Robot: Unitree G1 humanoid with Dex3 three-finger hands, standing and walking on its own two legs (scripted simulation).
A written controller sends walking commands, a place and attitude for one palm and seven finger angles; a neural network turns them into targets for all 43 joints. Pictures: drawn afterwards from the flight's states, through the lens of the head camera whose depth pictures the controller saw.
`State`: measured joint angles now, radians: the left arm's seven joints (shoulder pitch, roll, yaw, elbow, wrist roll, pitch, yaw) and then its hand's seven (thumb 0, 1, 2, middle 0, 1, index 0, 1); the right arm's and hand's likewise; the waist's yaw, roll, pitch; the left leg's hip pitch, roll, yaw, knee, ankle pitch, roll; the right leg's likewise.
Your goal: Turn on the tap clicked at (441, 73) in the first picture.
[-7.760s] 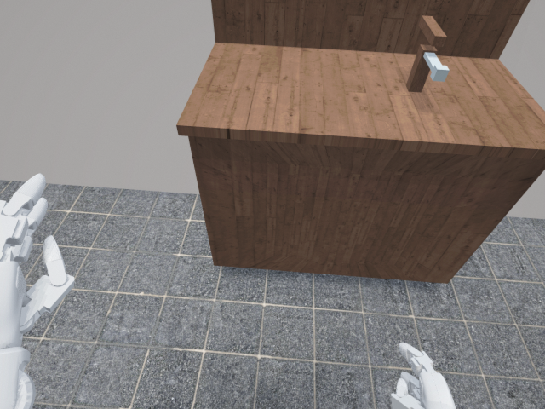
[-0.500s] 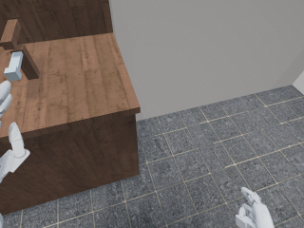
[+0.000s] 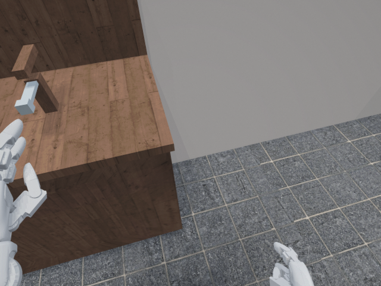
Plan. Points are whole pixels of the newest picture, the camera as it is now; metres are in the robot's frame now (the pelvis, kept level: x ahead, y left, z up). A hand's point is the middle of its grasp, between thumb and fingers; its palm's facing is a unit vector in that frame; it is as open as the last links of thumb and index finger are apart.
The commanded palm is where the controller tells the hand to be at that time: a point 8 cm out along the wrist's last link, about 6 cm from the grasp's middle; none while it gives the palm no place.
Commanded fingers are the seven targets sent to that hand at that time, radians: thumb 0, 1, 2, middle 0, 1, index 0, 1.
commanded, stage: come to a stop and stand still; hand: left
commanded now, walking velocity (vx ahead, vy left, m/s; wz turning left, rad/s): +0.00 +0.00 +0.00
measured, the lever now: (25, 106) +0.46 +0.44 +0.12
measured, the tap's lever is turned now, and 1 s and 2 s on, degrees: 0 0 0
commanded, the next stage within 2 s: look again from close up in 0.66 s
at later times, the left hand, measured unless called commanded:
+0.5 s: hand (33, 224) +0.17 +0.24 +0.16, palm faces +0.43 -0.83 -0.35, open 7.4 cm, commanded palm +0.12 +0.28 +0.18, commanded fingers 0.00 0.90 0.90 -0.20 -0.30 -0.20 -0.30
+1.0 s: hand (20, 206) +0.20 +0.28 +0.16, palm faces +0.34 -0.86 -0.37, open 7.4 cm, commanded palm +0.14 +0.32 +0.18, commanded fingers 0.00 0.90 0.90 -0.20 -0.30 -0.20 -0.30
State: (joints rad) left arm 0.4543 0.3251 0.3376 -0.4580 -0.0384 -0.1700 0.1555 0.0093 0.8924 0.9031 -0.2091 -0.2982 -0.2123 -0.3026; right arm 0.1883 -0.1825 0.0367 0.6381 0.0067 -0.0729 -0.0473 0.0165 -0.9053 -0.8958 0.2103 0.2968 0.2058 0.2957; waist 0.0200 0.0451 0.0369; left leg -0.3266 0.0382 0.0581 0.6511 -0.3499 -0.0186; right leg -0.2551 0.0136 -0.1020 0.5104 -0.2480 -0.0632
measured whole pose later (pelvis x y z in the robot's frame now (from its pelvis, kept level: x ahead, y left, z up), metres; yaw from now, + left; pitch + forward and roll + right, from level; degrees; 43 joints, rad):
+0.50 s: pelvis -0.04 +0.00 +0.00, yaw +0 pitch -2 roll +0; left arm 0.45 0.31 0.30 -0.42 -0.03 -0.16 0.16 0.01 0.89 0.90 -0.21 -0.30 -0.21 -0.30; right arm 0.22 -0.19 0.04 0.62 0.00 -0.06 -0.06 0.02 -0.91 -0.90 0.21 0.30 0.20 0.30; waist 0.02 0.02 0.00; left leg -0.27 0.03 0.04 0.53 -0.26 0.00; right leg -0.27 0.03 -0.11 0.46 -0.17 -0.06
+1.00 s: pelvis -0.03 +0.04 +0.00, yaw -1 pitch -1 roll +0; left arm 0.41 0.33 0.32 -0.37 -0.04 -0.26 0.10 0.01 0.90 0.90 -0.20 -0.30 -0.20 -0.30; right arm 0.27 -0.23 0.01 0.59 0.02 -0.16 -0.02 0.02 -0.91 -0.90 0.21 0.30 0.20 0.30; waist 0.02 0.00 0.03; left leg -0.23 -0.03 0.09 0.46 -0.22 0.06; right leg -0.28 -0.01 -0.04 0.47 -0.21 -0.01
